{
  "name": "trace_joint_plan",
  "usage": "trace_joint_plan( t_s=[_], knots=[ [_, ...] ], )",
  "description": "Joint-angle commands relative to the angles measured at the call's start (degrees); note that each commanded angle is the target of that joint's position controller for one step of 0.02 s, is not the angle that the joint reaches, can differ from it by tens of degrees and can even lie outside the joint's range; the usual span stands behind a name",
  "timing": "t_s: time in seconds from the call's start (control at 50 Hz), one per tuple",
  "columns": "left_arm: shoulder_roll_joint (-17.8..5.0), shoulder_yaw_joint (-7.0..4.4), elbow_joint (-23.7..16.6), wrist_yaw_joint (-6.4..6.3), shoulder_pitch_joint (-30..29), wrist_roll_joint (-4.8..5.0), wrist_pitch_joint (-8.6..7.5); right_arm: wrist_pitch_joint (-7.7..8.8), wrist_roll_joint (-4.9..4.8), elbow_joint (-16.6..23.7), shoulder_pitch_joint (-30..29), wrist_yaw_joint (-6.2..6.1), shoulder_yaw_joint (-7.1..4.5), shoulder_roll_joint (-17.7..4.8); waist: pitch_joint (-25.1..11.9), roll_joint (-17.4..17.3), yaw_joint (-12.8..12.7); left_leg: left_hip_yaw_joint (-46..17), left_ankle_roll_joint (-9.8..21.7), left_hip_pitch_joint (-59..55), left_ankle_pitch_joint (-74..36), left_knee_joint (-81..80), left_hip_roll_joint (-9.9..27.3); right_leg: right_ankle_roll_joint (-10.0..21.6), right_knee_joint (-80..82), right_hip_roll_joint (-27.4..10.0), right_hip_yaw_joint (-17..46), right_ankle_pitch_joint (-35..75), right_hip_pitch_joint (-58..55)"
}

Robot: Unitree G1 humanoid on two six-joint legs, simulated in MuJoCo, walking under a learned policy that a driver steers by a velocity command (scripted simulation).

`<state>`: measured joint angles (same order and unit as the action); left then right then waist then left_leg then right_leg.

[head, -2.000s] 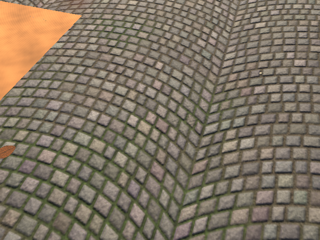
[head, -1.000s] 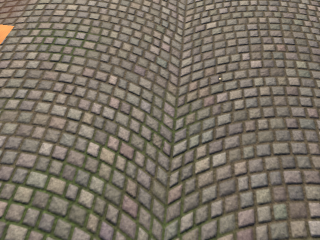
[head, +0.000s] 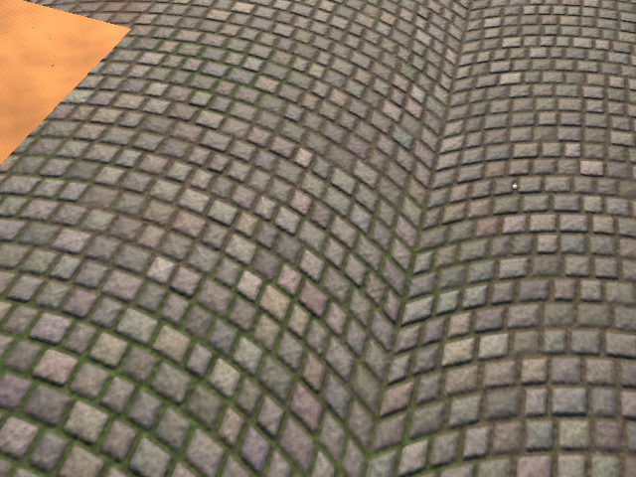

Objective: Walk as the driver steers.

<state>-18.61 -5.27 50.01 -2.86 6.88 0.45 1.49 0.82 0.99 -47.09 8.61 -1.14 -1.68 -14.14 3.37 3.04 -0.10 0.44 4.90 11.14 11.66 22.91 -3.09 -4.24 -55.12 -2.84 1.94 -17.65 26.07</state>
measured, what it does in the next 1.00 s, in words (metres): steps on the spot: right foot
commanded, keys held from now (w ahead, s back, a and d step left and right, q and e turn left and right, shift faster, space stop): e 0.52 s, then q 0.34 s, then w+q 0.14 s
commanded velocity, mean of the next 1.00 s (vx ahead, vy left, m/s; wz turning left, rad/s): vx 0.02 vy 0.00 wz -0.13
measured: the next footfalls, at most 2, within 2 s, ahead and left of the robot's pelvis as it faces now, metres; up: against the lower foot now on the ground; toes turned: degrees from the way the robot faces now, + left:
right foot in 0.42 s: +0.03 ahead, -0.15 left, +0.00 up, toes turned -15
left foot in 1.04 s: +0.09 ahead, +0.06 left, +0.00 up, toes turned -3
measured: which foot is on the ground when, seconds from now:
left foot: down 0.00-0.44, up 0.46-1.00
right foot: up 0.00-0.40, down 0.42-1.00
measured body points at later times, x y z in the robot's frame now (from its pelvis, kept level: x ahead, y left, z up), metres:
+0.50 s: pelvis +0.01 -0.06 -0.01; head +0.05 -0.09 +0.43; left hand +0.21 +0.20 -0.11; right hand +0.07 -0.38 -0.14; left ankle +0.00 +0.07 -0.70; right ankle -0.01 -0.14 -0.75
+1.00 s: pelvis +0.05 -0.05 -0.01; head +0.08 -0.04 +0.44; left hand +0.23 +0.21 -0.13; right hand +0.12 -0.35 -0.12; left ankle +0.04 +0.06 -0.73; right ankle -0.01 -0.14 -0.75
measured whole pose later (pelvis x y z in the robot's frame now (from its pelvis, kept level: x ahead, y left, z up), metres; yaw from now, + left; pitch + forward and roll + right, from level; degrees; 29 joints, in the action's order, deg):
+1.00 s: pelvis +0.05 -0.05 -0.01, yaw -8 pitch +0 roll -1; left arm -17.7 -3.6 48.7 -1.7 6.5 0.7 0.6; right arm -1.4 -2.1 -48.7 8.8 1.0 -3.8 -17.1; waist 3.3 0.9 0.6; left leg 3.2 -0.4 16.0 24.9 38.6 2.2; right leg 2.0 -25.8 -0.3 -7.0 -18.3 7.9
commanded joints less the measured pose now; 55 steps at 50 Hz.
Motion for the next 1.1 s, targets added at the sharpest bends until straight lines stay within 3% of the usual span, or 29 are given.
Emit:
trace_joint_plan(
  t_s=[0.02, 0.06, 0.1, 0.2, 0.32, 0.38, 0.4, 0.42, 0.44, 0.46, 0.48, 0.5, 0.52, 0.54, 0.6, 0.64, 0.68, 0.72, 0.76, 0.86, 0.9, 0.94, 0.98, 1.02, 1.04, 1.06, 1.08, 1.1],
  knots=[
    [-2.7, 0.11, -2.0, 0.63, -1.5, 0.24, -0.69, 0.43, 0.65, 0.9, -0.9, -0.69, -1.15, -7.8, -4.9, -9.2, 1.4, -8.2, 5.1, -4.9, -12.0, -8.2, 13.6, -0.8, 9.5, -2.2, 1.5, 1.5, -4.0],
    [-4.6, -0.13, -2.7, 0.82, -2.5, 0.68, -0.80, -0.10, 0.49, 0.3, -1.2, -0.92, -1.94, -10.5, -2.7, -9.5, 2.3, -9.5, 5.7, -4.9, -10.3, -8.7, 15.1, -0.7, 11.4, -1.7, 0.7, -1.1, -3.4],
    [-5.6, -0.34, -3.1, 0.76, -2.3, 1.00, -0.81, -0.66, -0.06, -0.1, -1.2, -1.10, -2.62, -11.8, -1.4, -8.9, 2.8, -11.0, 7.3, -6.5, -11.0, -8.1, 17.3, -0.6, 10.3, -1.6, 1.2, -4.5, -0.8],
    [-4.2, -0.36, -3.7, 0.77, -0.7, 1.00, -0.54, -1.40, -0.52, 0.3, -2.5, -1.43, -3.31, -10.9, -2.1, -6.6, 2.0, -10.8, 11.0, -10.8, -20.6, -6.2, 21.0, -0.6, 5.2, -2.1, 0.9, -9.7, 3.4],
    [-3.1, 0.04, -5.0, 2.67, -0.7, 1.46, -0.24, -2.45, -0.58, 1.6, -4.2, -1.59, -4.12, -12.0, -6.1, -8.3, 1.0, -3.9, 10.0, -12.5, -33.6, -2.7, 20.9, 0.8, 11.2, -0.6, -3.8, -7.6, -2.4],
    [-3.5, -0.19, -5.1, 4.18, 1.0, 1.59, 0.07, -3.00, -1.43, 2.2, -5.3, -1.65, -4.51, -13.0, -7.2, -9.6, -0.8, -0.8, 7.5, -11.3, -32.1, 1.1, 20.3, 3.0, 20.7, 1.1, -6.6, -1.5, -8.1],
    [-3.8, -0.46, -4.6, 4.49, 2.9, 1.50, 0.09, -3.15, -1.97, 2.1, -5.6, -1.71, -4.59, -13.0, -7.6, -9.7, -2.1, 1.2, 5.3, -9.3, -28.9, 4.2, 19.0, 4.5, 27.4, 2.2, -7.6, 4.6, -12.3],
    [-6.3, -1.33, -4.6, 4.13, 4.3, 1.05, 0.08, -2.88, -2.09, 0.9, -2.4, -1.46, -4.57, -12.2, -7.9, -6.3, -2.4, 4.1, 1.0, -4.6, -20.4, 10.1, 16.1, 6.9, 33.4, 1.8, -3.9, 14.0, -18.6],
    [-12.8, -3.05, -5.3, 2.97, 6.7, 0.75, 0.04, -2.38, 0.10, 2.2, -2.4, -1.00, -3.90, -9.7, -9.1, 6.9, -1.7, 8.6, -4.6, 10.0, 0.9, 24.9, 10.3, 12.2, 34.8, -9.7, 12.8, 35.1, -29.3],
    [-15.8, -3.11, -6.1, 3.13, 7.4, -1.19, -0.84, -1.91, 0.99, 5.5, -7.7, -1.00, -3.35, -7.9, -10.7, 11.9, -3.0, 3.3, -7.7, 22.0, 29.9, 37.1, 0.8, 24.9, 34.5, -21.3, 29.4, 47.9, -30.4],
    [-13.3, -2.49, -6.8, 3.47, 6.4, -1.59, -2.04, -1.85, -0.07, 5.4, -8.5, -0.91, -4.10, -10.3, -12.0, 2.6, -3.7, -3.5, -7.8, 23.7, 29.2, 44.2, 2.7, 26.5, 35.9, -20.2, 26.3, 41.7, -29.5],
    [-11.7, -2.10, -7.1, 3.33, 2.8, -0.83, -2.93, -1.85, -1.33, 4.7, -7.5, -0.76, -4.51, -11.2, -8.6, 2.0, -1.5, -4.4, -7.3, 24.9, 23.4, 44.8, 4.1, 23.1, 36.3, -16.3, 20.5, 36.3, -27.2],
    [-10.4, -1.94, -7.5, 3.01, -0.1, 0.16, -3.14, -1.90, -1.34, 3.4, -5.9, -1.13, -4.91, -11.6, -6.5, 0.5, -0.1, -4.5, -7.4, 25.4, 18.5, 42.7, 5.0, 19.6, 36.4, -12.7, 17.0, 30.4, -25.6],
    [-7.9, -1.04, -7.8, 2.57, -2.1, 0.79, -3.07, -2.10, -1.01, 2.3, -4.6, -1.46, -5.19, -12.5, -6.1, 0.9, 0.6, -4.5, -8.0, 24.9, 14.8, 41.1, 5.9, 17.9, 36.5, -11.6, 14.4, 30.2, -25.1],
    [-3.6, 1.07, -7.0, 1.82, -1.7, -0.79, -3.01, -1.96, -1.39, -0.1, -1.1, -1.03, -4.72, -10.0, -8.8, 2.7, 1.3, -3.0, -9.7, 17.2, 7.6, 39.0, 6.0, 17.4, 36.7, -8.7, 7.7, 35.4, -22.6],
    [-2.3, 1.99, -5.4, 1.60, -1.5, -1.46, -2.96, -1.84, -1.56, -0.7, -1.7, -0.82, -3.95, -8.1, -7.8, 3.2, 0.8, -3.0, -10.1, 14.5, 5.4, 30.9, 7.1, 16.4, 37.1, -7.2, 4.8, 33.0, -22.2],
    [-3.3, 2.19, -4.0, 1.43, -1.6, -1.90, -2.65, -1.66, -1.50, -0.8, -3.0, -0.39, -3.27, -7.4, -6.4, 3.8, -0.3, -2.6, -10.2, 10.9, 4.6, 23.5, 7.6, 15.6, 37.6, -6.9, 3.6, 29.2, -20.9],
    [-5.9, 1.70, -3.2, 1.40, -1.7, -2.12, -2.33, -1.59, -1.85, -0.2, -4.2, -0.19, -3.29, -8.9, -4.5, 4.2, -1.4, -1.9, -9.9, 9.7, 6.2, 20.4, 7.4, 16.0, 38.2, -8.4, 4.8, 26.3, -19.7],
    [-8.0, 1.00, -2.8, 1.27, -1.8, -1.61, -1.89, -1.63, -2.27, 0.7, -4.6, -0.25, -3.64, -10.6, -2.6, 4.1, -1.9, -1.9, -9.5, 11.8, 9.6, 20.5, 7.0, 17.2, 37.8, -10.5, 6.7, 24.9, -20.3],
    [-7.9, 0.22, -3.1, 0.49, -2.2, -0.78, -0.82, -1.73, -2.39, 1.7, -2.9, 0.08, -3.57, -9.4, -2.8, 2.3, -1.3, -1.7, -9.0, 16.1, 16.1, 24.0, 7.2, 19.7, 34.7, -15.1, 8.5, 35.3, -25.4],
    [-8.3, -0.27, -3.5, 0.32, -1.1, -0.49, -0.66, -1.86, -2.78, 2.2, -3.4, 0.76, -3.25, -8.4, -4.1, 1.9, -1.9, -0.1, -8.2, 15.7, 16.1, 23.3, 7.2, 19.7, 37.0, -16.0, 8.6, 24.3, -26.3],
    [-8.6, -0.58, -4.0, 0.60, -0.4, -0.01, -1.08, -1.74, -3.22, 2.8, -4.3, 1.77, -3.04, -8.0, -3.2, 2.1, -2.1, 0.9, -6.3, 14.4, 16.0, 20.3, 7.1, 18.9, 39.6, -15.8, 8.7, 7.7, -25.1],
    [-8.9, -0.82, -4.7, 1.15, -1.6, 0.57, -1.73, -1.24, -3.35, 2.5, -3.1, 2.70, -3.00, -7.7, -2.3, 2.5, -0.5, 2.9, -4.0, 9.6, 13.3, 13.1, 5.9, 17.0, 39.5, -14.3, 6.3, 0.7, -22.4],
    [-8.5, -0.89, -5.2, 1.67, -3.4, 1.41, -2.19, -0.58, -3.16, -0.6, 4.6, 3.02, -3.65, -8.3, -4.2, 1.8, 3.9, 6.3, -1.5, -4.0, 5.8, 2.4, 2.4, 13.8, 32.3, -11.1, 0.5, 3.4, -15.9],
    [-5.6, -0.10, -5.7, 1.94, -3.9, 0.83, -2.81, -0.29, -3.45, -2.9, 12.0, 2.61, -5.14, -11.5, -7.5, -3.8, 6.5, -0.5, 1.3, -16.2, 5.5, -0.1, 5.0, 10.4, 18.9, -7.2, -5.0, 6.2, -7.6],
    [-0.8, 1.28, -10.0, 2.42, -8.2, -1.16, -3.93, 0.51, -3.01, -2.9, 16.6, 2.00, -7.13, -19.6, -8.2, -19.7, 6.6, -30.6, 10.8, -26.1, 4.8, -5.7, 21.4, 4.6, -2.4, 2.7, -10.7, -11.1, 12.9],
    [-3.1, 0.88, -11.0, 2.93, -10.8, -0.32, -5.54, 2.05, -1.63, -1.1, 14.9, 2.56, -5.83, -17.0, -7.9, -15.1, 7.0, -40.7, 17.3, -25.4, 0.3, -9.9, 26.1, 4.0, -10.3, 5.0, -0.6, -19.9, 20.9],
    [-5.8, 0.21, -10.3, 3.70, -8.6, 1.07, -6.24, 2.99, -1.38, 0.0, 10.4, 2.38, -4.89, -13.7, -3.8, -11.4, 4.3, -33.3, 16.0, -23.9, -10.5, -8.5, 25.3, 4.3, -12.4, 1.7, 1.0, -16.4, 23.0]
  ],
)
